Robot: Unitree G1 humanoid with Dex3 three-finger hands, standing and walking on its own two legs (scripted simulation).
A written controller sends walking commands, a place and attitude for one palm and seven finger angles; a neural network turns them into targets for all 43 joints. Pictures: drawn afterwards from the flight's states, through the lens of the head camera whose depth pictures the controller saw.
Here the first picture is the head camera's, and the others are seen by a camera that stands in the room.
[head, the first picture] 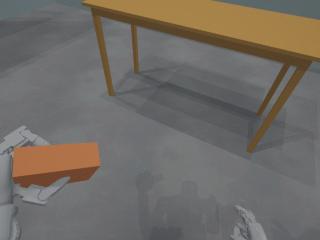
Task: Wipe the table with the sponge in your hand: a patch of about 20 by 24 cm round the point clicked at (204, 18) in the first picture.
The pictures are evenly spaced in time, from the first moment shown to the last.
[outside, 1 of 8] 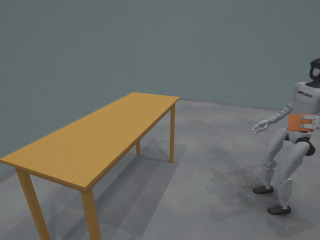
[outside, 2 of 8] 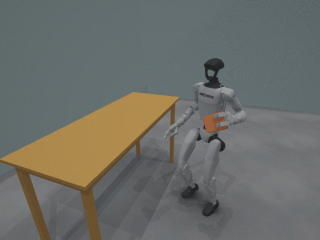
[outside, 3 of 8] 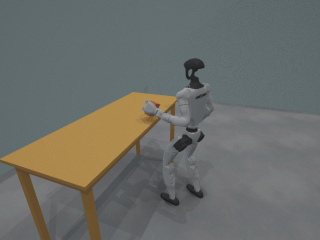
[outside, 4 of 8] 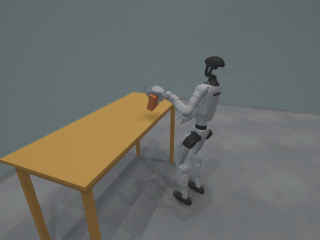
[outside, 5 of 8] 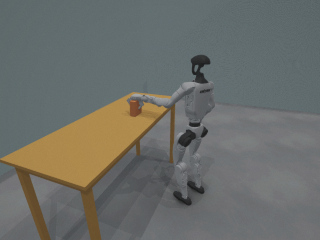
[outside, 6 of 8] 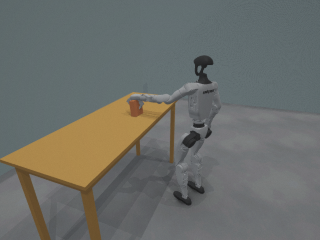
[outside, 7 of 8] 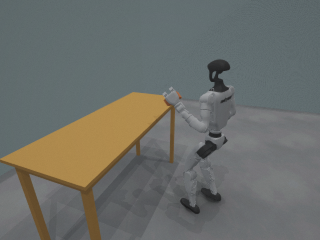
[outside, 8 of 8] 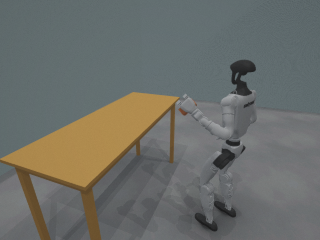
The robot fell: no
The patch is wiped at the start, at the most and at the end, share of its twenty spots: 0.00 0.90 0.90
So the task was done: yes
